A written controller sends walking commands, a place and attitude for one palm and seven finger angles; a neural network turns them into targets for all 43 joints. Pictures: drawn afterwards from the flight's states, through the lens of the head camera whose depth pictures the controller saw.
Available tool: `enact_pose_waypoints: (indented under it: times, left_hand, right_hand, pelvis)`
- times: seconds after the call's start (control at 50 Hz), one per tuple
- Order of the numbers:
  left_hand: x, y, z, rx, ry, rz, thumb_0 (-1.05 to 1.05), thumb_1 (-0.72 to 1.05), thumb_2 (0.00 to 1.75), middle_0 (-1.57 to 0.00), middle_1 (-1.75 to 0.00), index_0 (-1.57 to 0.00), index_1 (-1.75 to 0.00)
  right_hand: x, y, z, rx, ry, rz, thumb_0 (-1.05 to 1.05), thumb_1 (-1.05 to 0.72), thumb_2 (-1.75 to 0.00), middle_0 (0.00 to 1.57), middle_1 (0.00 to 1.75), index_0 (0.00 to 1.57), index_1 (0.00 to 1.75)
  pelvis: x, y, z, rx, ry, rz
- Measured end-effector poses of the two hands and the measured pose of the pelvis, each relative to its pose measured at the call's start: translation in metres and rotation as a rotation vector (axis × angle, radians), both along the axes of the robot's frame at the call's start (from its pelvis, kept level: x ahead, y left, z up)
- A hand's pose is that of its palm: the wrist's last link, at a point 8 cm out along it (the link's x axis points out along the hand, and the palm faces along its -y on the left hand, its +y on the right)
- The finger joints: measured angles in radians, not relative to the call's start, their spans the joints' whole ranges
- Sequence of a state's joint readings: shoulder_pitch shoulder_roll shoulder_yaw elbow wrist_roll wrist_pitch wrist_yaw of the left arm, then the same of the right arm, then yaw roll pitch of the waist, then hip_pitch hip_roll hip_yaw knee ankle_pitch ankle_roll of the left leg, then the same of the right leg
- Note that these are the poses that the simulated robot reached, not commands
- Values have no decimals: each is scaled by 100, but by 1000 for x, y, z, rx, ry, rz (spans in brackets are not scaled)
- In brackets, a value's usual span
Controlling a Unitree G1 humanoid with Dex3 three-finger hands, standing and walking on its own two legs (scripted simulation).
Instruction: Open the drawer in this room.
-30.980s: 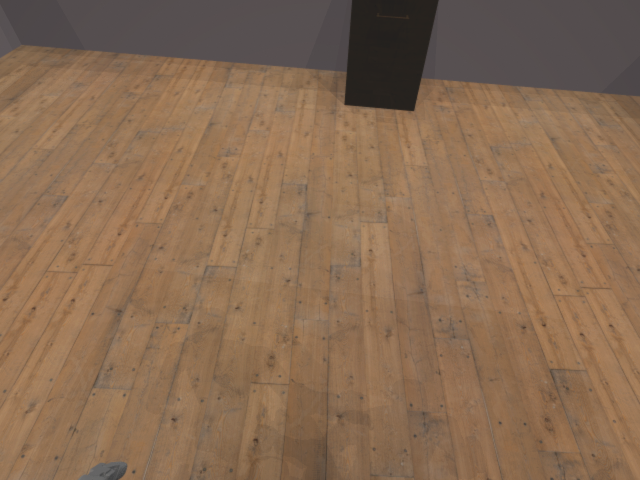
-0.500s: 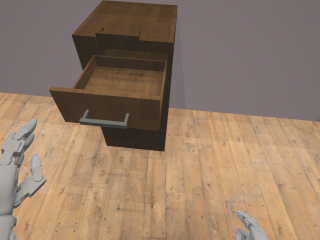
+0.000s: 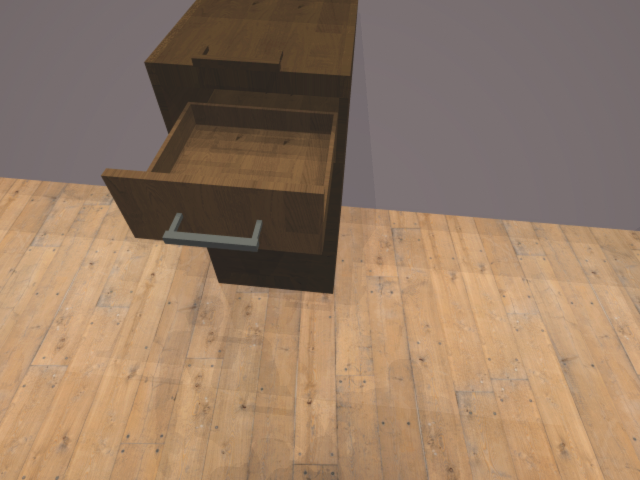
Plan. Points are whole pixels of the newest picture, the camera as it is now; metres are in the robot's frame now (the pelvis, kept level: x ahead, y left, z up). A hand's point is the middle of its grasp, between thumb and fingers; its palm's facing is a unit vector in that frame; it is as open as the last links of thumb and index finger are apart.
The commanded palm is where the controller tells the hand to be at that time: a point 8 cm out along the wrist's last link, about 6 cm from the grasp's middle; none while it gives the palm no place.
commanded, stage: let the arm hang, fingers relaxed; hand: left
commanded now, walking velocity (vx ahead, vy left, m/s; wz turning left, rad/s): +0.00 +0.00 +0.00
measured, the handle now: (214, 232) +0.52 +0.23 -0.06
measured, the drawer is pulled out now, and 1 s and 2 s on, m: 0.30 0.30 0.30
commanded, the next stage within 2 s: look to check the result in 0.56 s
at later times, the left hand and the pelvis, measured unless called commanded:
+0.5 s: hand out of the picture -0.03 +0.15 -0.18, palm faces +0.04 -0.99 -0.14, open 7.3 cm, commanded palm none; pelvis -0.01 +0.00 +0.00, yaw -1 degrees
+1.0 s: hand out of the picture -0.03 +0.14 -0.17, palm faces +0.04 -0.98 -0.18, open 7.4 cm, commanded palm none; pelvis -0.01 -0.02 +0.00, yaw +0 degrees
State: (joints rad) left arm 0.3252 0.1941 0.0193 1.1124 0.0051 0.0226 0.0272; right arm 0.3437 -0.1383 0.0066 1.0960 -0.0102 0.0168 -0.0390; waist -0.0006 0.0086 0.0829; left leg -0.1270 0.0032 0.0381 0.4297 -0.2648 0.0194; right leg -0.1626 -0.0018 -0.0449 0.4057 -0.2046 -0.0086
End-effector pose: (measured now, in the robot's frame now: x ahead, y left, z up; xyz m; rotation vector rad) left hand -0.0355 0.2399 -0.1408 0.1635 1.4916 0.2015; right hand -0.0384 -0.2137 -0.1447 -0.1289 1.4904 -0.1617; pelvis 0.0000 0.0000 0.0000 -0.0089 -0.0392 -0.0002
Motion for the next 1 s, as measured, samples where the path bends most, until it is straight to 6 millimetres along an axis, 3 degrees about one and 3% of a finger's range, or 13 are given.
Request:
enact_pose_waypoints:
  times: [0.14,0.4,0.78,1.0]
  left_hand:
    - [-14,-11,1,-17,24,7,0,92,90,-20,-30,-20,-30]
    - [4,-43,-9,-90,-54,-1,1,91,90,-20,-30,-20,-30]
    - [-4,-39,-4,-52,-19,7,1,91,90,-20,-30,-20,-30]
    - [5,-47,-3,-52,-29,4,1,91,90,-20,-30,-20,-30]
  right_hand:
    - [-14,15,-5,41,17,-18,1,-91,-90,20,30,20,30]
    - [-9,21,-6,49,-37,-35,0,-91,-90,20,30,20,30]
    - [-15,8,-6,39,-4,-40,0,-91,-90,20,30,20,30]
    - [-5,1,-7,42,-12,-34,0,-91,-90,20,30,20,30]
  pelvis:
    - [-4,2,1,6,-6,-5]
    - [-9,-1,0,10,-5,-10]
    - [-9,-9,0,12,4,-8]
    - [-6,-16,1,13,7,-6]
